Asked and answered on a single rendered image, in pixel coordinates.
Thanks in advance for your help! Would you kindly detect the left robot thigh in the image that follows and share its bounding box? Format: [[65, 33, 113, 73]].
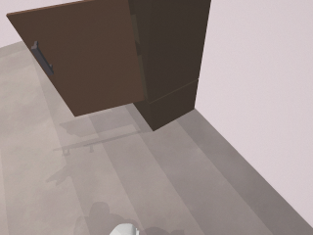
[[110, 223, 140, 235]]

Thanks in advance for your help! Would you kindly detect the cupboard door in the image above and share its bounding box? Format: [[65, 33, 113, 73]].
[[6, 0, 145, 117]]

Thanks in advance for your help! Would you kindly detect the handle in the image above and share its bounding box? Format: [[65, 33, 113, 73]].
[[30, 41, 54, 75]]

